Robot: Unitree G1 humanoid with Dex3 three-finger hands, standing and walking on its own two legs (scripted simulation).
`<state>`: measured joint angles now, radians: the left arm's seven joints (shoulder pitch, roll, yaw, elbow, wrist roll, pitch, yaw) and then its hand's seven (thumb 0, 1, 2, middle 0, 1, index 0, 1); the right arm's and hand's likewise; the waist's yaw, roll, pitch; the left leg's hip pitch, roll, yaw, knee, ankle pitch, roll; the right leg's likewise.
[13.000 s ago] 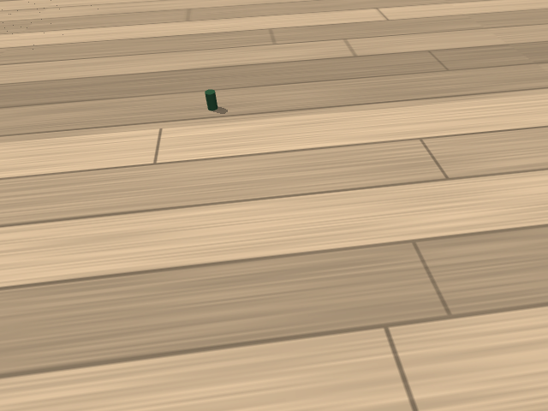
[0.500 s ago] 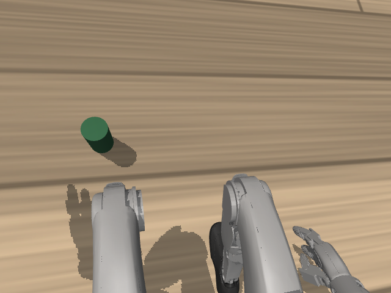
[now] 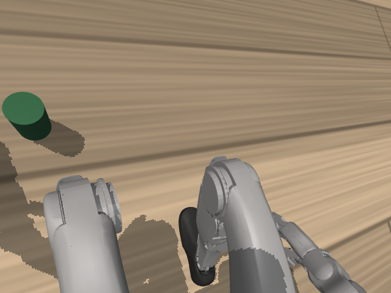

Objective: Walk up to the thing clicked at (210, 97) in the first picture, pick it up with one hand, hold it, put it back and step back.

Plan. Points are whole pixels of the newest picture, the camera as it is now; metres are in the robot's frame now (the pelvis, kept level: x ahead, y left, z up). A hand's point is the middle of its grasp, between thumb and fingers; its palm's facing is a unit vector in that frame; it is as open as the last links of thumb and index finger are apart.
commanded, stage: close in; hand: left
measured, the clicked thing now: (30, 118) +0.48 +0.27 -0.24
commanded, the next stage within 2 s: close in 0.80 s
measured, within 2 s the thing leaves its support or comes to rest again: leaves its support in 1.96 s
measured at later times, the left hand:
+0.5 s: hand (2, 134) +0.43 +0.30 -0.20, palm faces +0.29 -0.96 +0.00, open 17.3 cm
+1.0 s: hand (24, 128) +0.44 +0.27 -0.20, palm faces +0.32 -0.95 -0.02, open 16.3 cm
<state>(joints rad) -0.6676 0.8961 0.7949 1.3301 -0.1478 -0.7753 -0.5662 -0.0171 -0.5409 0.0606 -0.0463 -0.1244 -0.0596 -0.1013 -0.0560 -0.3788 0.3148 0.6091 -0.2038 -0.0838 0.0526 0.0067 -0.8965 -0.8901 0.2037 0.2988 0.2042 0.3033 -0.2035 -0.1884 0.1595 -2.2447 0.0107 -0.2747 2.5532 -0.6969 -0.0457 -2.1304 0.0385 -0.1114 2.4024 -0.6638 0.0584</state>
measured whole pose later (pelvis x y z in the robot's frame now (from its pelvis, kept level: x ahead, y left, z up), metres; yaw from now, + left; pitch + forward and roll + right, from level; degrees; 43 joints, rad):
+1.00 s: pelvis -0.01 +0.02 -0.02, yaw -6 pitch +10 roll -19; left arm -0.67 0.90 0.56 1.55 -0.03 -1.16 0.05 -0.01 -0.37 0.22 -0.09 -0.16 -0.09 -0.15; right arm -0.19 -0.38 0.56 0.53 -0.40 0.05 0.14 0.00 -0.90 -0.90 0.20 0.30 0.20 0.30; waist -0.28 -0.30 0.34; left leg -2.20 0.02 -0.43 2.68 -0.72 -0.02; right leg -2.04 0.10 -0.22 2.40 -0.61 0.08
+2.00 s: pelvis -0.01 +0.02 -0.01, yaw -6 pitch +12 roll -19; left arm -0.72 0.88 0.53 1.44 -0.03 -1.09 0.04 0.04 -0.21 1.05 -0.67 -1.06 -1.25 -1.42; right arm -0.19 -0.37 0.53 0.52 -0.38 0.07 0.14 0.00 -0.89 -0.90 0.20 0.30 0.20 0.30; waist -0.27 -0.29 0.33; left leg -2.21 0.02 -0.42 2.66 -0.72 -0.02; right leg -2.04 0.09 -0.22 2.38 -0.62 0.08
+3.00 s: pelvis +0.01 -0.01 +0.04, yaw +3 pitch +31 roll -8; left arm -0.65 0.53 0.48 0.91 -0.12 -0.62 -0.16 0.03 -0.23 1.02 -0.72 -1.04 -1.35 -1.45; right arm 0.06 -0.31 0.13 0.61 -0.11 0.10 0.08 0.01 -0.89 -0.89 0.20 0.30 0.20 0.30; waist -0.15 -0.03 -0.04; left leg -2.23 0.03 -0.19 2.39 -0.71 -0.04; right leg -2.15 0.00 -0.07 2.30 -0.70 0.05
